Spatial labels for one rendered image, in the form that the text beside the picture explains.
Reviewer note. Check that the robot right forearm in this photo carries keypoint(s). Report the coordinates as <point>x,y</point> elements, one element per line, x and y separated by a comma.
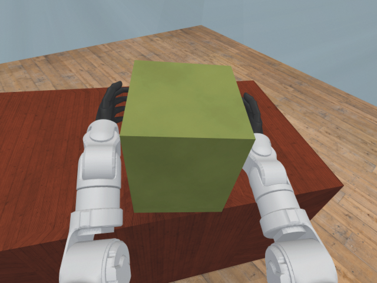
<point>282,219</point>

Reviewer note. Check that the robot right upper arm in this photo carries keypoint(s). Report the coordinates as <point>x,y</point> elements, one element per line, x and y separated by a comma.
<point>299,261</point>

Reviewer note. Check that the robot left hand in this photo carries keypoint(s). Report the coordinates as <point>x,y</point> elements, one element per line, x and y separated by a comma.
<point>107,109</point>

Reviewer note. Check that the robot right hand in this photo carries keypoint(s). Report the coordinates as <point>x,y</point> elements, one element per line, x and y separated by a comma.
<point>253,113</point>

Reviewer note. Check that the pedestal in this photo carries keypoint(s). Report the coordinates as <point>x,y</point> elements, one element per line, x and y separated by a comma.
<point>41,141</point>

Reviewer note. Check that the carton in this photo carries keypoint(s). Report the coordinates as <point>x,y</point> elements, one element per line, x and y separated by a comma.
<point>185,136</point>

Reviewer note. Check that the robot left upper arm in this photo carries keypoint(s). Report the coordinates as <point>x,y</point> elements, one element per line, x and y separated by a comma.
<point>97,261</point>

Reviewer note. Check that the robot left forearm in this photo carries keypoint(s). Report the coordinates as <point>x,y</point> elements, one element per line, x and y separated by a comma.
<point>97,207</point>

